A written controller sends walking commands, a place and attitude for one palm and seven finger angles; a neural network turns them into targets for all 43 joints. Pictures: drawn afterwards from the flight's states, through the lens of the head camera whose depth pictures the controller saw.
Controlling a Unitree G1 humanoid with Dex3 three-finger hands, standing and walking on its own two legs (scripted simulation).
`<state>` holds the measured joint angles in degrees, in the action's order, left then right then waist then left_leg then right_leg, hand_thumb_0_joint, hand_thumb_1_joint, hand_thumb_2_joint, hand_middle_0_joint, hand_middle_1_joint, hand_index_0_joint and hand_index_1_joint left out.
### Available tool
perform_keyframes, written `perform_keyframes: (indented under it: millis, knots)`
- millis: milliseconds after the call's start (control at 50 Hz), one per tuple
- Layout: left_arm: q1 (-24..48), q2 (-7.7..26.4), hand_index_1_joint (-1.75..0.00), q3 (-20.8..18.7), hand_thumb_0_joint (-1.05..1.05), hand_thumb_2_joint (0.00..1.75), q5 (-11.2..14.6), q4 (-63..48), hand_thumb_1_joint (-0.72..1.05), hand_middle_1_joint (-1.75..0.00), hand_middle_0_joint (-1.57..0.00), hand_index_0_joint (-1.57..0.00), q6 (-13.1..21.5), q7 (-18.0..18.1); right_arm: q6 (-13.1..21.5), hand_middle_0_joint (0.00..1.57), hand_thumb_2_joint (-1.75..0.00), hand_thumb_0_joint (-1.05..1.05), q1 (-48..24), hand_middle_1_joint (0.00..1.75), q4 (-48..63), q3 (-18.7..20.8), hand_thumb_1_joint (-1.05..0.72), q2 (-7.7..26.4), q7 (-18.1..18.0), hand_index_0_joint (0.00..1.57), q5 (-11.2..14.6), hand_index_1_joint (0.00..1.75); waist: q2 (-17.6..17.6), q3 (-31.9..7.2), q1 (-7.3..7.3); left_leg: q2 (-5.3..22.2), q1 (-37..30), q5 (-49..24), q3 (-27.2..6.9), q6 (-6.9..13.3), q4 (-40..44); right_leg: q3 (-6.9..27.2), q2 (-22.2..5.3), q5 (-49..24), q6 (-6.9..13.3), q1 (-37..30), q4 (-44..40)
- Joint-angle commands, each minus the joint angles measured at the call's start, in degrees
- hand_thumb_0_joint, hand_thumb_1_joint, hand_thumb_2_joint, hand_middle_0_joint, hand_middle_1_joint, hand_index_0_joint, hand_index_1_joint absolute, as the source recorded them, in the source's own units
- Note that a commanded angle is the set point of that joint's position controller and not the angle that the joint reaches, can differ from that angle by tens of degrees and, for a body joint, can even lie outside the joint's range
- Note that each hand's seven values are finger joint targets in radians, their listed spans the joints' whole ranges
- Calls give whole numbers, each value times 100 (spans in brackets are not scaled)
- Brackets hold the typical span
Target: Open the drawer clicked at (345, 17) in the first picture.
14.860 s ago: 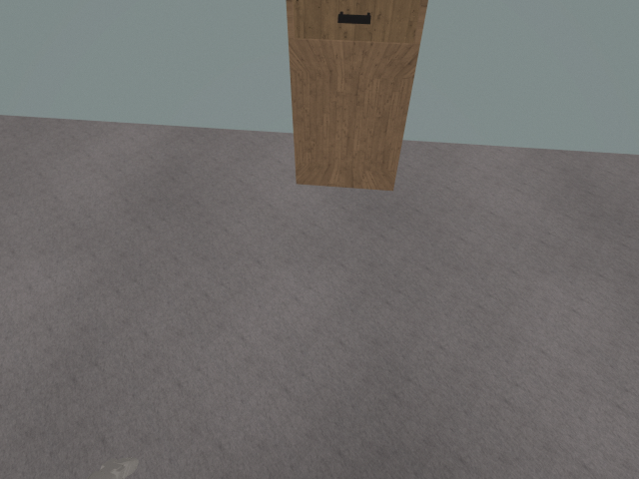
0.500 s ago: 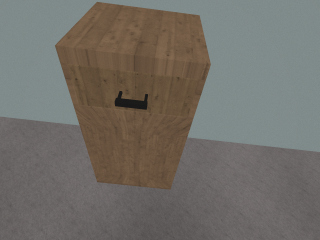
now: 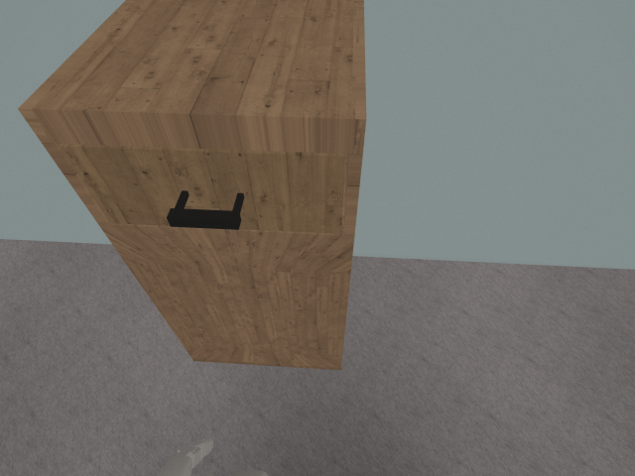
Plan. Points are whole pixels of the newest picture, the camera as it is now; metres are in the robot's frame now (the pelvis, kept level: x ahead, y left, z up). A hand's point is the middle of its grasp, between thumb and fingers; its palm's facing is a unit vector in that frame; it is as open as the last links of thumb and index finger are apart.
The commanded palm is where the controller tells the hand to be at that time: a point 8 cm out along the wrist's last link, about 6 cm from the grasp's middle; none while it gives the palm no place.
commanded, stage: come to a stop and stand still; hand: left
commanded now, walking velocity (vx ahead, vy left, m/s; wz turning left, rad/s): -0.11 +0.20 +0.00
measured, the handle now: (208, 208) +0.50 +0.20 +0.02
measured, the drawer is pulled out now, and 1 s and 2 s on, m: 0.00 0.00 0.00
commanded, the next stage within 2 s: look again from close up in 1.18 s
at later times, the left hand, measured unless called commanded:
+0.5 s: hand out of the picture -0.07 +0.24 -0.17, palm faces +0.07 -0.98 -0.17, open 7.4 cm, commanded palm none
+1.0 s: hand out of the picture -0.01 +0.16 -0.17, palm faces +0.03 -0.98 -0.19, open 7.2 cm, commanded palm none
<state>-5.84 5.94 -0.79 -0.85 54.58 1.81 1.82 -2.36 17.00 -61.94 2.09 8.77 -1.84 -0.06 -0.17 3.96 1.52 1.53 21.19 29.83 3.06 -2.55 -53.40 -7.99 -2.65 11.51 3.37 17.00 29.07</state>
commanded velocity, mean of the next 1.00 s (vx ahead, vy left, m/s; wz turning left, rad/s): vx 0.05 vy -0.04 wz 0.00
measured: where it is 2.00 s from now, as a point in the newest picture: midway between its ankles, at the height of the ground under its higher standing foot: outside the picture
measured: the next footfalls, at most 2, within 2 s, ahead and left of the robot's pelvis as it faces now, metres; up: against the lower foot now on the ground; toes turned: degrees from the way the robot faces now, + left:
left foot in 0.28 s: +0.00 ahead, +0.13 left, +0.00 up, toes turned -3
right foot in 0.74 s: -0.01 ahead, -0.09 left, +0.00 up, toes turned -4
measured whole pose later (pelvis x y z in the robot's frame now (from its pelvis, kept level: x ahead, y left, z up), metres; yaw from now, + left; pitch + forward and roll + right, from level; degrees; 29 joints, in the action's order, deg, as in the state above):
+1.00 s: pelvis -0.02 -0.02 +0.00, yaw +0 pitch -1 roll +0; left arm -16.1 8.7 -0.2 -0.2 64.1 0.9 2.1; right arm 0.2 20.1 -66.3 -1.2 5.4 -2.5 -0.7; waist 0.0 0.3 0.5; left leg 4.6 8.7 16.2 1.5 -3.5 -25.7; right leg -5.1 2.1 16.6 3.4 8.5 25.6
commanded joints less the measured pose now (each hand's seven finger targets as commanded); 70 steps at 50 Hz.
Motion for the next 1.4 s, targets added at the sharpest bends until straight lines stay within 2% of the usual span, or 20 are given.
perform_keyframes:
  millis: [0,160,220,240,260,280,300,360,460,640,680,700,740,780,920,1240,1260,1280,1320,1380]
  knots:
    - [-749,1239,-30,-365,0,90,-33,-105,90,-30,-20,-20,-111,118,-144,20,-90,0,192,30,343,138,-90,279,98,20,-76,30,-601,-478,-264,-39,487,-543,-235,-60,-920,1359,-1801,-3253,756,-427,-1081]
    - [-606,1481,-30,-456,0,90,-146,-342,90,-30,-20,-20,-216,81,-37,20,-90,0,-201,30,824,130,-90,389,209,20,-89,30,-879,-670,-306,-28,-103,-556,-168,132,818,1745,-1648,392,727,-66,-1551]
    - [-466,1421,-30,-416,0,90,-103,-314,90,-30,-20,-20,-293,31,82,20,-90,0,560,30,605,75,-90,348,187,20,-93,30,-817,-766,36,-208,-1743,-1227,150,262,2684,1440,-1106,1539,238,733,-1401]
    - [-572,1187,-30,-338,0,90,-66,-308,90,-30,-20,-20,-325,7,135,20,-90,0,820,30,536,70,-90,512,149,20,-108,30,-92,-797,123,67,-2178,-1081,-102,318,3277,1126,-729,1786,-12,1032,-766]
    - [-689,789,-30,-233,0,90,5,-334,90,-30,-20,-20,-341,-39,178,20,-90,0,757,30,594,117,-90,863,115,20,-181,30,1462,-491,106,1123,-1662,61,-1652,645,4158,610,-77,1832,-285,1449,398]
    - [-525,738,-30,-187,0,90,-16,-408,90,-30,-20,-20,-338,-74,145,20,-90,0,360,30,810,108,-90,1089,77,20,-205,30,1843,91,82,1774,-610,797,-2477,1084,4816,514,198,1695,-350,1581,1224]
    - [-425,832,-30,-235,0,90,-22,-461,90,-30,-20,-20,-322,-131,134,20,-90,0,1,30,952,62,-90,1138,60,20,-244,30,1372,464,-33,1953,121,1108,-2456,1425,5060,805,73,1381,-293,1425,1863]
    - [-1062,861,-30,-262,0,90,-107,13,90,-30,-20,-20,-276,-234,311,20,-90,0,-239,30,897,-46,-90,783,-1,20,-168,30,611,251,-311,1288,-421,-93,-1628,1092,4662,982,197,599,-284,1548,3000]
    - [-1201,797,-30,-239,0,90,-94,211,90,-30,-20,-20,-233,-233,430,20,-90,0,530,30,587,-57,-90,677,-63,20,-135,30,491,-77,-49,1292,-1446,-1372,-1282,1106,4392,903,85,384,-408,1972,3334]
    - [-1151,402,-30,-52,0,90,15,326,90,-30,-20,-20,-180,-163,353,20,-90,0,794,30,165,-69,-90,673,-72,20,-176,30,875,-211,-45,1192,-976,-2409,-1052,1151,3778,477,137,993,-360,77,370]
    - [-1504,486,-30,-61,0,90,15,519,90,-30,-20,-20,-108,-107,347,20,-90,0,835,30,81,-90,-90,490,-53,20,-98,30,387,-475,-212,831,-505,-1925,-781,796,3294,648,28,32,-366,-1057,-735]
    - [-1745,673,-30,-70,0,90,21,645,90,-30,-20,-20,-55,-57,365,20,-90,0,823,30,64,-145,-90,283,-22,20,-48,30,-190,-608,-294,539,-4,-1307,-427,543,2904,1260,-487,-137,-263,-1744,-937]
    - [-1757,985,-30,-69,0,90,43,759,90,-30,-20,-20,-53,-26,335,20,-90,0,759,30,78,-222,-90,-12,17,20,-59,30,-775,-270,-221,61,99,-600,58,314,2519,1775,-1239,-389,176,-1278,-1244]
    - [-1503,873,-30,-55,0,90,62,753,90,-30,-20,-20,-17,-25,253,20,-90,0,786,30,-105,-205,-90,-32,12,20,-105,30,-1156,-69,-143,155,-425,-971,43,298,2267,1685,-948,-91,252,-564,-1448]
    - [-1528,584,-30,18,0,90,96,860,90,-30,-20,-20,-19,19,299,20,-90,0,825,30,-429,-263,-90,-11,-74,20,-64,30,138,133,-168,433,-871,-2490,-151,257,3045,984,-378,-1760,-23,-864,-870]
    - [-1733,521,-30,36,0,90,52,978,90,-30,-20,-20,-20,34,273,20,-90,0,389,30,-303,-238,-90,159,-120,20,-44,30,-60,22,-157,473,-1320,-2388,-139,243,3205,973,-365,-1656,-103,-883,-1094]
    - [-2211,896,-30,-69,0,90,-60,1170,90,-30,-20,-20,187,301,400,20,-90,0,-456,30,122,-131,-90,445,-24,20,-5,30,-374,154,-473,319,-429,-1922,170,73,1575,1675,-881,-5328,-661,-947,-860]
    - [-2262,1099,-30,-126,0,90,-71,939,90,-30,-20,-20,225,286,334,20,-90,0,-138,30,415,-129,-90,156,-19,20,-11,30,-273,-272,-174,157,-165,-785,-280,264,1239,1766,-1209,-6040,-452,-1428,-582]
    - [-1916,997,-30,-74,0,90,-53,843,90,-30,-20,-20,214,218,335,20,-90,0,-1,30,357,-151,-90,25,9,20,8,30,139,-697,-90,240,-425,-824,-123,291,1617,1359,-1063,-4984,248,-1484,-483]
    - [-1615,740,-30,-4,0,90,-9,675,90,-30,-20,-20,119,160,385,20,-90,0,429,30,265,-146,-90,218,21,20,-27,30,-215,-780,53,240,-1172,-1894,-247,313,2683,1050,-532,-2158,127,-919,-265]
